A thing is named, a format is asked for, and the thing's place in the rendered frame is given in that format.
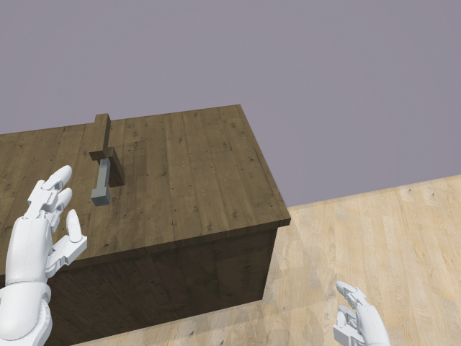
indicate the robot left hand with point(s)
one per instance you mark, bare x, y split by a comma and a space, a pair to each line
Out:
31, 241

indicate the robot left forearm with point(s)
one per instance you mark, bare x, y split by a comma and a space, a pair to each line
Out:
25, 318

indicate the tap lever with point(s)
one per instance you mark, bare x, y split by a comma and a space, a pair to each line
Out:
100, 195

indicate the counter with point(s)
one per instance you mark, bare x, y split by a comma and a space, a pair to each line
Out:
190, 228

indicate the robot right hand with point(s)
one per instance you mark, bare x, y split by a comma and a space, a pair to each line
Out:
366, 326

